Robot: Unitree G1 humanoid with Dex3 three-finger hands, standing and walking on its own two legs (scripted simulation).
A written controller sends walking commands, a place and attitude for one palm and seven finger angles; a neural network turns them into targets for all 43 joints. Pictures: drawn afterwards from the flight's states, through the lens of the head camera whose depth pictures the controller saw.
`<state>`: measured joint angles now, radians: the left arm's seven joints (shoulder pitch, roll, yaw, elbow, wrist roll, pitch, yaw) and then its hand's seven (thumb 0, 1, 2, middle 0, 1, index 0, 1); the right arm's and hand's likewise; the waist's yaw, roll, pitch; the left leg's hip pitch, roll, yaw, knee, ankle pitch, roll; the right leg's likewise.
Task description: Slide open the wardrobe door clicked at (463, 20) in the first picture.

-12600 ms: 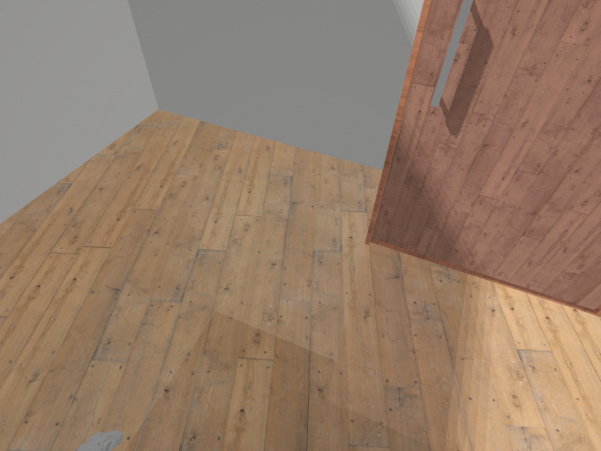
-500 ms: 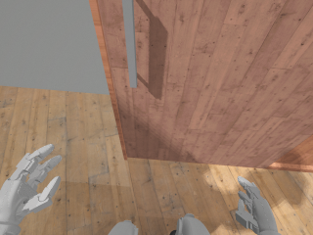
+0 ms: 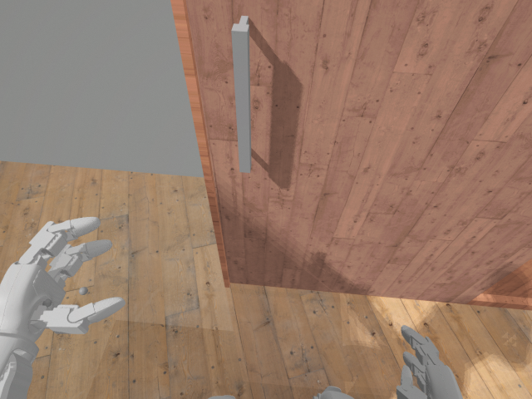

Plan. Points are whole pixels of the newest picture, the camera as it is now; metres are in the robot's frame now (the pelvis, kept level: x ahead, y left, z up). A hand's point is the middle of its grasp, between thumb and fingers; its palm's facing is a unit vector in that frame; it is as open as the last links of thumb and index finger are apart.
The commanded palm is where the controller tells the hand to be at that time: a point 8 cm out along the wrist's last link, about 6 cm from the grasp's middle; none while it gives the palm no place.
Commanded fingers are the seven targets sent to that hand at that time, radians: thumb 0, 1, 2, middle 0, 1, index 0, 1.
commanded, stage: raise the hand with hooked fingers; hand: left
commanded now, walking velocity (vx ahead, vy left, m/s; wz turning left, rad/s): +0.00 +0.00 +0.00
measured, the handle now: (244, 105) +0.54 +0.10 +0.14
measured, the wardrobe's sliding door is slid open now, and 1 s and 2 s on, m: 0.00 0.00 0.00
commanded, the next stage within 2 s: move the hooked fingers beside the handle in 1.18 s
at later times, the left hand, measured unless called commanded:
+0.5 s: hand (71, 228) +0.27 +0.27 +0.14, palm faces +0.06 -1.00 -0.07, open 13.8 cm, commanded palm +0.24 +0.31 +0.15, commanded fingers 0.00 -0.50 0.30 -0.30 -1.20 -0.30 -1.20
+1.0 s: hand (81, 208) +0.29 +0.25 +0.16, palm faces +0.07 -1.00 -0.05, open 14.0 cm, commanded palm +0.26 +0.30 +0.17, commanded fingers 0.00 -0.50 0.30 -0.30 -1.20 -0.30 -1.20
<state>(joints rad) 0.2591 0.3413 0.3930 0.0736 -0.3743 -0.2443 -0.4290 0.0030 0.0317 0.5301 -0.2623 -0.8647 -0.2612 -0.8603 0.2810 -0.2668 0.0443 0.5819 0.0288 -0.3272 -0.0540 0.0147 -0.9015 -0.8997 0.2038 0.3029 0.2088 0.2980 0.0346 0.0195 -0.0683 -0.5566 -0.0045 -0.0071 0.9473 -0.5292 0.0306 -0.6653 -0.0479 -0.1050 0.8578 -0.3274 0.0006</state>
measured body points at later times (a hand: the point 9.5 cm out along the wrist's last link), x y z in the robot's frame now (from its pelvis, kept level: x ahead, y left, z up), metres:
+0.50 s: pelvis +0.02 +0.00 +0.03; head +0.03 +0.00 +0.48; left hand +0.27 +0.32 +0.15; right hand +0.20 -0.23 -0.04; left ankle -0.03 +0.09 -0.69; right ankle +0.06 -0.13 -0.69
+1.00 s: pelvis +0.02 -0.02 +0.04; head +0.02 -0.03 +0.49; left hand +0.28 +0.31 +0.17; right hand +0.19 -0.25 -0.03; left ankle -0.03 +0.09 -0.69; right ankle +0.06 -0.13 -0.69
